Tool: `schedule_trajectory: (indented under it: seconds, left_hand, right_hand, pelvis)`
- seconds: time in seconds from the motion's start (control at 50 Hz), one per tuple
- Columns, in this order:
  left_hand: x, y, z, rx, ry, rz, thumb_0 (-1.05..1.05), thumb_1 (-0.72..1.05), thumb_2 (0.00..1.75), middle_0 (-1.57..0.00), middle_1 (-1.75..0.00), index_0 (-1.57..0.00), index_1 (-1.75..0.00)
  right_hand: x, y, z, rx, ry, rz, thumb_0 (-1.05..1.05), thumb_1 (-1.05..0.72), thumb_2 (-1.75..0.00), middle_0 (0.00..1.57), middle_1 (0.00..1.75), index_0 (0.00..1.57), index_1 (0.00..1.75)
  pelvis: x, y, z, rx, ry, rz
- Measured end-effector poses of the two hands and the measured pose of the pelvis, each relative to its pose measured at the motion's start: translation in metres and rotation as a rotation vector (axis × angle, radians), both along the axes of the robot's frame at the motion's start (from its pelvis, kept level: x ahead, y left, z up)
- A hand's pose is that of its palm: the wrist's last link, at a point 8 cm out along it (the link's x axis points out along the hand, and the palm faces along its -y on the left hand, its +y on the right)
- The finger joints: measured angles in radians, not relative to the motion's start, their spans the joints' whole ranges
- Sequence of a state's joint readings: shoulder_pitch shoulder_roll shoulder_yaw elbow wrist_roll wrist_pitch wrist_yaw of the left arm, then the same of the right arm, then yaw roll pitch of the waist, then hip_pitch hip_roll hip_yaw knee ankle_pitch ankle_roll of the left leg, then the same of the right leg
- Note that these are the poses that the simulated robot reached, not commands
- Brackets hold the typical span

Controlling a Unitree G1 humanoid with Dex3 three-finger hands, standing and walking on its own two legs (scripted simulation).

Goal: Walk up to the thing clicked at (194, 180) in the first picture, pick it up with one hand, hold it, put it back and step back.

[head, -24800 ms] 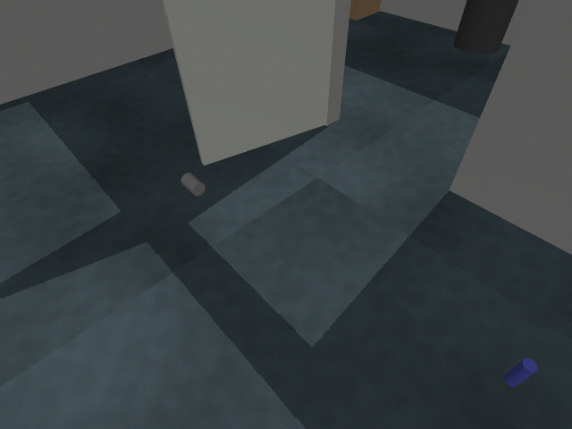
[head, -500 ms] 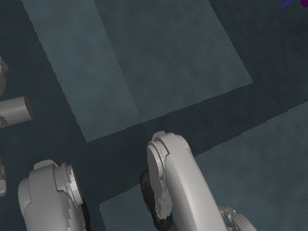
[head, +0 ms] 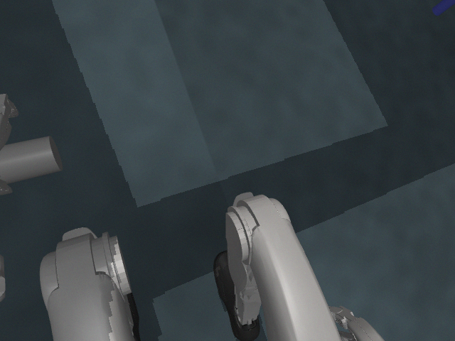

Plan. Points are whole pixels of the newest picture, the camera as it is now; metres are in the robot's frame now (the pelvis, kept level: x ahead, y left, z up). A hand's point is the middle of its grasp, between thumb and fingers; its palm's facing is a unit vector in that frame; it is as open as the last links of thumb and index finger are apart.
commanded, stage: close in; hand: left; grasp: from above
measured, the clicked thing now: (23, 160) +0.48 +0.31 -0.28
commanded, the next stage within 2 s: rest palm in 0.02 s
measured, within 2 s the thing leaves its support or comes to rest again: neither
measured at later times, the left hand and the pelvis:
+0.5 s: hand (9, 159) +0.47 +0.31 -0.22, palm faces -0.45 -0.14 -0.88, open 14.3 cm; pelvis +0.00 +0.00 -0.02, yaw -2 degrees
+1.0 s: hand (14, 165) +0.46 +0.31 -0.24, palm faces -0.42 -0.14 -0.90, open 14.2 cm; pelvis +0.00 +0.00 -0.02, yaw -4 degrees
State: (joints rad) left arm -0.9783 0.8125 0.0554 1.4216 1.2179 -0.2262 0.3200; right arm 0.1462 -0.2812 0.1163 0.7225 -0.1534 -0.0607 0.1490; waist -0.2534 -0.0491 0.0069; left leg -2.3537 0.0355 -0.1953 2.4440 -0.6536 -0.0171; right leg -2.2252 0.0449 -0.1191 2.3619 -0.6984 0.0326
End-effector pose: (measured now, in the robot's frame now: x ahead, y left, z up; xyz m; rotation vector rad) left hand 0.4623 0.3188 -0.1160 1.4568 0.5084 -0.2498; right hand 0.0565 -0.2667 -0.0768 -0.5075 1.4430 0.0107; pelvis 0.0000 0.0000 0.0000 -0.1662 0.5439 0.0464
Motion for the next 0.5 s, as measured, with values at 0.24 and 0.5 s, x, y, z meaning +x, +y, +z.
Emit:
schedule_trajectory:
  seconds: [0.24,0.5]
  left_hand:
    - [0.0,-0.006,-0.021,0.038,-0.046,0.022,0.0,-0.56,1.05,-0.09,-0.97,-0.07,-0.99]
    - [0.01,-0.004,-0.05,0.024,0.008,0.103,0.0,-0.56,1.04,-0.09,-0.96,-0.06,-0.98]
  right_hand:
    - [0.0,0.002,0.004,-0.008,-0.032,0.041,0.0,-0.89,-0.89,0.2,0.3,0.2,0.3]
    - [-0.037,0.01,-0.002,0.032,0.055,0.033,0.0,-0.89,-0.89,0.2,0.3,0.21,0.3]
  pelvis:
    - [-0.003,0.001,-0.006,-0.001,-0.013,-0.005]
    - [-0.001,-0.001,-0.016,-0.007,-0.031,-0.027]
